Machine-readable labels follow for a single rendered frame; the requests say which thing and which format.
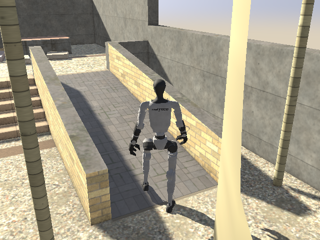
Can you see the robot left thigh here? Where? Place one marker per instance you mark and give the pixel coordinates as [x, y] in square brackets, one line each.
[148, 145]

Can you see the robot head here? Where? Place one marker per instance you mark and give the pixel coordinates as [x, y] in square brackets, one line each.
[159, 86]

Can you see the right robot hand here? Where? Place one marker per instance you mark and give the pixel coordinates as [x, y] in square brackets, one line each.
[184, 139]

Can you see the robot right forearm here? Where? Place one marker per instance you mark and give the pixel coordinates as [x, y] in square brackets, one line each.
[183, 130]

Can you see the left robot hand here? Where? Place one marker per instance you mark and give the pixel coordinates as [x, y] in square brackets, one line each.
[131, 148]

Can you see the robot right upper arm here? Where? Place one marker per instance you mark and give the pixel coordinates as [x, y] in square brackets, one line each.
[177, 112]

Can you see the robot left upper arm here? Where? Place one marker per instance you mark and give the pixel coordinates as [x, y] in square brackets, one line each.
[141, 115]

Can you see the robot left forearm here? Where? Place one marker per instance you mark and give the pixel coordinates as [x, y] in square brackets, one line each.
[135, 135]

